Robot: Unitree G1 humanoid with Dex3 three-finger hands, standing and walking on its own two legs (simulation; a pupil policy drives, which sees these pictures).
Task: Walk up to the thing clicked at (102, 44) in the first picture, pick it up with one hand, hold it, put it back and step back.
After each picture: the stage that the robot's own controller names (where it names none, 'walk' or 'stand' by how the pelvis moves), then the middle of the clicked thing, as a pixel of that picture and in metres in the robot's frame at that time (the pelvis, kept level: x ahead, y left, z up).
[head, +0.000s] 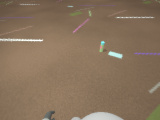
stand; (101, 46) +1.55 -0.20 -0.66
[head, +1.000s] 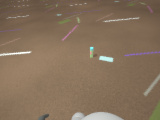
walk; (91, 52) +1.42 +0.12 -0.64
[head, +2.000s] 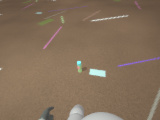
walk; (79, 66) +0.90 +0.26 -0.65
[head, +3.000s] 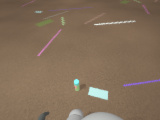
walk; (76, 85) +0.54 +0.21 -0.63
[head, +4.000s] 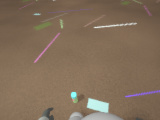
stand; (74, 97) +0.37 +0.22 -0.64
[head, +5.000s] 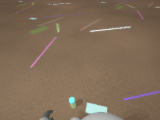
stand; (72, 102) +0.34 +0.22 -0.65
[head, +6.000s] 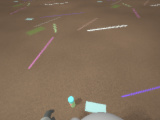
stand; (71, 102) +0.35 +0.24 -0.66
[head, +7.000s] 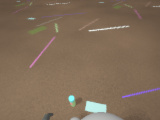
stand; (72, 101) +0.36 +0.23 -0.66
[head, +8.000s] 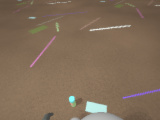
stand; (72, 101) +0.35 +0.23 -0.66
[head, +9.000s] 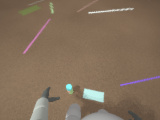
go down; (69, 89) +0.38 +0.23 -0.61
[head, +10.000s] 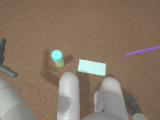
go down; (58, 59) +0.42 +0.29 -0.25
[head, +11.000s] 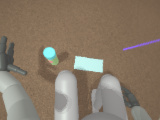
close in; (52, 57) +0.41 +0.31 -0.22
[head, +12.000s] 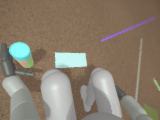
close; (24, 58) +0.38 +0.34 -0.15
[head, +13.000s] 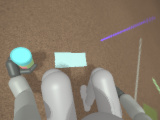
lift; (25, 61) +0.36 +0.33 -0.15
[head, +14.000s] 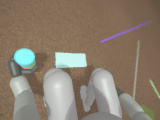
lift; (27, 62) +0.35 +0.33 -0.15
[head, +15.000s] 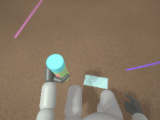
lift; (60, 70) +0.33 +0.21 +0.04
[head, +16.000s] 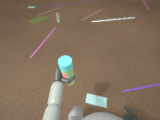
hold; (67, 72) +0.33 +0.18 +0.06
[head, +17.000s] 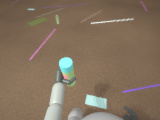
hold; (68, 74) +0.33 +0.17 +0.04
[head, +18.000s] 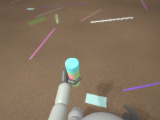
crouch; (73, 74) +0.33 +0.14 +0.04
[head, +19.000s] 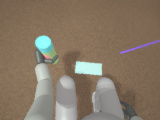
crouch; (49, 53) +0.44 +0.27 -0.05
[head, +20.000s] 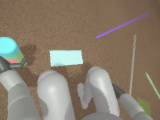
lower; (14, 56) +0.39 +0.35 -0.16
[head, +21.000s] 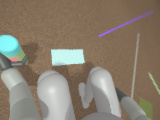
lower; (15, 54) +0.40 +0.36 -0.15
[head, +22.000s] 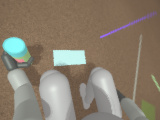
lower; (22, 55) +0.39 +0.34 -0.15
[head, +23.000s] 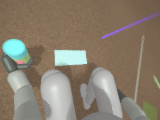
lower; (21, 56) +0.38 +0.35 -0.15
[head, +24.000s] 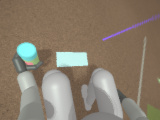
open; (31, 58) +0.38 +0.32 -0.14
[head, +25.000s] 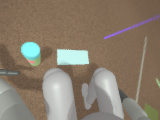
stand; (33, 56) +0.38 +0.31 -0.16
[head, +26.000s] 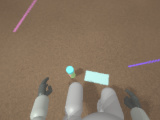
walk; (71, 72) +0.42 +0.23 -0.41
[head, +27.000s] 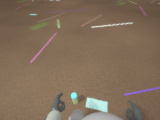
stand; (74, 98) +0.37 +0.20 -0.60
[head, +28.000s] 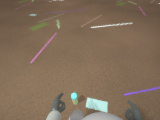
stand; (74, 98) +0.37 +0.20 -0.60
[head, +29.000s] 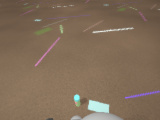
stand; (77, 100) +0.39 +0.18 -0.65
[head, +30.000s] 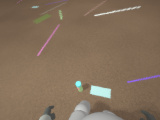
walk; (79, 86) +0.44 +0.22 -0.63
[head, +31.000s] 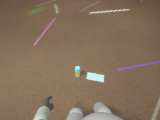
walk; (77, 71) +0.68 +0.17 -0.64
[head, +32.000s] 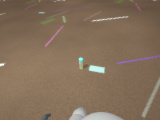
stand; (81, 63) +0.98 +0.25 -0.63
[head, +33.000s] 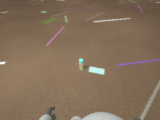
stand; (81, 64) +0.98 +0.21 -0.65
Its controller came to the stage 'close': yes
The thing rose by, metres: 0.68
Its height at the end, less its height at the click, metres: +0.00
